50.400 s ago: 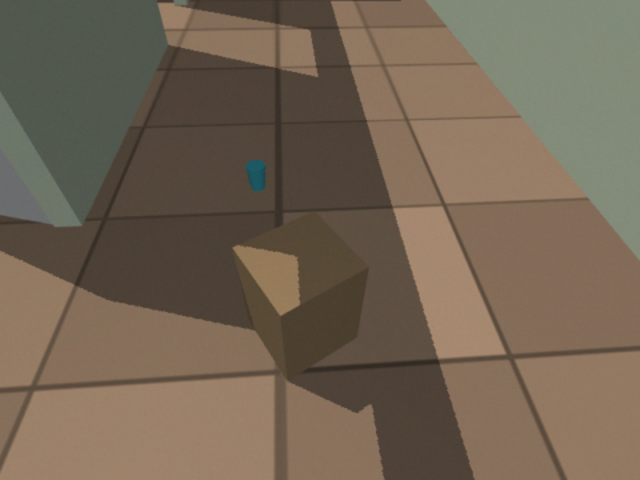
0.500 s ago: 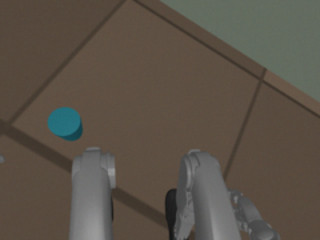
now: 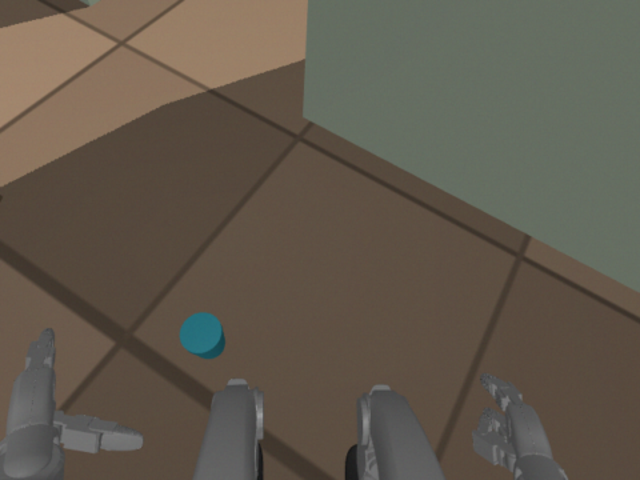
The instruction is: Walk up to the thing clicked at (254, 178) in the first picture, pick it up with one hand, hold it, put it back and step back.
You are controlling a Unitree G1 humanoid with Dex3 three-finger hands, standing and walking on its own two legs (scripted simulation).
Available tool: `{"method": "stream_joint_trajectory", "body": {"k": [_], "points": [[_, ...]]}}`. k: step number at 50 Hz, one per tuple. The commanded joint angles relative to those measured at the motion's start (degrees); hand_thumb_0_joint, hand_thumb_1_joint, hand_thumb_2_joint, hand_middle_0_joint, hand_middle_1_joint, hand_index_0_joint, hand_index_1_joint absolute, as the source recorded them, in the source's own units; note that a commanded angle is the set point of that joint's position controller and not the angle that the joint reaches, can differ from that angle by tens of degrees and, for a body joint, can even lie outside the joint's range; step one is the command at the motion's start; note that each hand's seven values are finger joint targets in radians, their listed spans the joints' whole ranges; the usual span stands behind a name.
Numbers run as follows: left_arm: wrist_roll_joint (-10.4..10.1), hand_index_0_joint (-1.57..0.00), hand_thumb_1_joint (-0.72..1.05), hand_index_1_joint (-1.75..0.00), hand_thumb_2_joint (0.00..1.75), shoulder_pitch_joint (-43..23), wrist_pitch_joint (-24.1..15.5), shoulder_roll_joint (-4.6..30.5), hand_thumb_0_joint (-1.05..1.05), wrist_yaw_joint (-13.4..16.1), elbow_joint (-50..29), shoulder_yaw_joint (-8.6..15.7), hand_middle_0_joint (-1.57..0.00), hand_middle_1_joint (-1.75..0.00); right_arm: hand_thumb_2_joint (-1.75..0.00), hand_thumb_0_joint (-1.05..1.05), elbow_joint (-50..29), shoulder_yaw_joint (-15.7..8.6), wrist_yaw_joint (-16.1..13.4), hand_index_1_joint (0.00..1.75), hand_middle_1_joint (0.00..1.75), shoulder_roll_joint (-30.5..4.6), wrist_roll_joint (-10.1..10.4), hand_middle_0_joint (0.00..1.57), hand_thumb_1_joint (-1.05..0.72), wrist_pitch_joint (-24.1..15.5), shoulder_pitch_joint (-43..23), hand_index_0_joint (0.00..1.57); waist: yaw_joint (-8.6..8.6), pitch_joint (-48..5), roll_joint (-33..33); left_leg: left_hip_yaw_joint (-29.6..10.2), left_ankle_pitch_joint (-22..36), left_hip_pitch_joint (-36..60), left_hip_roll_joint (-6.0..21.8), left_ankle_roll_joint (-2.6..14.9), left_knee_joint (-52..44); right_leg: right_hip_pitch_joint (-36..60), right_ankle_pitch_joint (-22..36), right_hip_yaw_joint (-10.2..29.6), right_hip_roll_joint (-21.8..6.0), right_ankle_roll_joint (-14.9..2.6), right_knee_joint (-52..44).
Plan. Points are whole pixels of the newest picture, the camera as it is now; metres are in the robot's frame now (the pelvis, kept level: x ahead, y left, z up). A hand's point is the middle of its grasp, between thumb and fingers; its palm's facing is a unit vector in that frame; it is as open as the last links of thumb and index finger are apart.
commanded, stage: home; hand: left
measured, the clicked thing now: (206, 339) +0.41 +0.24 -0.51
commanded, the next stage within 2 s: none
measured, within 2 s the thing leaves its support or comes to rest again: neither
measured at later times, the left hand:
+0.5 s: hand (84, 401) +0.23 +0.21 +0.08, palm faces +0.15 -0.94 -0.31, open 17.4 cm
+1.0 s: hand (89, 427) +0.21 +0.20 +0.08, palm faces +0.14 -0.95 -0.29, open 17.6 cm
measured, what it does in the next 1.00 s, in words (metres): rises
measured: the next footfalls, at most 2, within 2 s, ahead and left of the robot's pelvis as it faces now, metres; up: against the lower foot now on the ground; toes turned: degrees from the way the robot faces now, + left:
none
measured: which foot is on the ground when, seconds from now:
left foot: down 0.00-1.00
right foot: down 0.00-1.00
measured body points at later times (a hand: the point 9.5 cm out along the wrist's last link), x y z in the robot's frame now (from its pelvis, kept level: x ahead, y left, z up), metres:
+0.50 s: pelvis +0.06 +0.02 +0.13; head +0.08 +0.02 +0.58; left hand +0.22 +0.25 +0.11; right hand +0.23 -0.21 +0.06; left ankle +0.06 +0.13 -0.54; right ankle +0.05 -0.12 -0.54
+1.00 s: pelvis +0.05 +0.01 +0.14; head +0.07 +0.01 +0.59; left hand +0.20 +0.24 +0.11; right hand +0.22 -0.23 +0.07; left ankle +0.06 +0.13 -0.54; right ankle +0.05 -0.12 -0.54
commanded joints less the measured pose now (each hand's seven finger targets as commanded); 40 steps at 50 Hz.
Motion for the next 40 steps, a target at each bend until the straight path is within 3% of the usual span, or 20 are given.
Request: {"method": "stream_joint_trajectory", "body": {"k": [1,4,7,8,11,15,20,27,33,40], "points": [[0.3,-0.05,-0.55,-0.05,0.06,2.7,0.3,7.8,0.0,2.4,-10.2,1.2,-0.05,-0.05,-0.9,0.0,-6.3,-2.7,-2.4,0.3,0.3,-7.4,0.1,0.2,-0.9,-3.5,4.6,0.2,-0.58,-19.6,3.5,2.2,9.3,27.1,-1.8,2.15,-19.9,21.4,11.5,1.6,0.8,-1.14,-22.2],[0.3,-0.05,-0.55,-0.05,0.05,4.8,2.0,7.0,0.0,3.4,-14.4,-0.5,-0.05,-0.05,-0.9,0.0,-6.7,-2.1,-3.4,0.3,0.3,-6.8,0.1,0.2,-0.9,-4.3,5.6,0.2,0.32,-19.0,5.2,2.0,14.3,34.4,-1.7,1.6,-24.6,26.0,15.9,0.4,0.8,-1.22,-25.3],[0.2,-0.05,-0.57,-0.05,0.04,7.3,3.6,4.6,0.0,4.3,-16.9,-3.0,-0.05,-0.05,-0.9,0.0,-7.3,-1.4,-4.2,0.3,0.3,-5.7,-0.1,0.2,-0.9,-4.9,6.1,0.2,0.21,-15.8,6.6,1.7,14.6,39.3,-1.7,1.2,-29.9,30.1,16.2,0.0,0.8,-1.16,-29.4],[0.3,-0.05,-0.56,-0.05,0.05,8.3,4.1,3.8,0.0,4.4,-17.4,-4.0,-0.05,-0.05,-0.9,0.0,-7.2,-1.6,-4.6,0.3,0.3,-5.8,-0.2,0.2,-0.9,-5.1,6.9,0.2,-0.49,-15.3,6.1,1.9,16.8,41.0,-1.6,1.2,-30.8,32.1,18.1,-0.1,1.0,-1.06,-30.9],[0.2,-0.05,-0.54,-0.05,0.06,11.7,5.6,2.0,0.0,4.7,-22.2,-6.6,-0.05,-0.05,-0.9,0.0,-8.2,-1.1,-5.4,0.3,0.3,-5.2,-0.5,0.2,-0.9,-5.6,8.1,0.2,-0.41,-14.5,5.8,2.6,23.2,46.0,-1.9,1.17,-33.6,38.0,24.0,-0.1,0.9,-0.81,-34.4],[0.2,-0.05,-0.56,-0.05,0.05,16.8,7.3,-0.9,0.0,5.0,-26.3,-9.8,-0.05,-0.05,-0.9,0.0,-9.2,-1.2,-6.3,0.3,0.3,-4.8,-0.7,0.2,-0.9,-6.7,8.1,0.2,-0.55,-10.4,4.7,2.3,23.7,49.5,-1.9,1.09,-38.2,42.3,24.4,-1.1,1.3,-0.67,-38.5],[0.2,-0.05,-0.57,-0.05,0.04,21.9,8.2,-3.0,0.0,4.5,-29.4,-11.6,-0.05,-0.05,-0.9,0.0,-10.8,-0.8,-6.4,0.3,0.3,-4.3,-1.1,0.2,-0.9,-8.0,7.6,0.2,0.03,-4.5,1.6,1.9,23.9,50.6,-1.8,1.15,-41.9,45.5,24.4,-1.9,1.7,-0.54,-41.7],[0.5,-0.05,-0.57,-0.05,0.05,21.4,7.5,-3.2,0.0,3.1,-30.1,-11.0,-0.05,-0.05,-0.9,0.0,-11.4,-1.1,-6.0,0.3,0.3,-4.5,-1.5,0.2,-0.9,-9.3,7.4,0.2,-0.08,0.2,-0.1,2.1,21.0,51.3,-1.8,1.08,-44.8,46.6,21.6,-1.6,1.8,-0.27,-44.7],[0.8,-0.05,-0.55,-0.05,0.05,19.1,6.6,-3.7,0.0,2.4,-31.8,-11.4,-0.05,-0.05,-0.9,0.0,-10.7,-1.1,-5.7,0.3,0.3,-4.4,-2.0,0.2,-0.9,-10.7,7.4,0.2,-0.08,-3.8,2.9,2.7,22.8,54.6,-2.1,0.85,-44.9,48.9,23.4,-0.6,1.4,-0.42,-44.9],[0.9,-0.05,-0.57,-0.05,0.04,19.2,6.5,-4.1,0.0,2.2,-30.3,-11.5,-0.05,-0.05,-0.9,0.0,-10.1,-1.1,-5.7,0.3,0.3,-4.4,-2.1,0.2,-0.9,-11.5,7.0,0.2,0.08,-4.0,2.0,3.0,23.6,54.9,-2.3,0.98,-44.7,50.0,24.8,-0.4,1.2,-0.11,-45.8]]}}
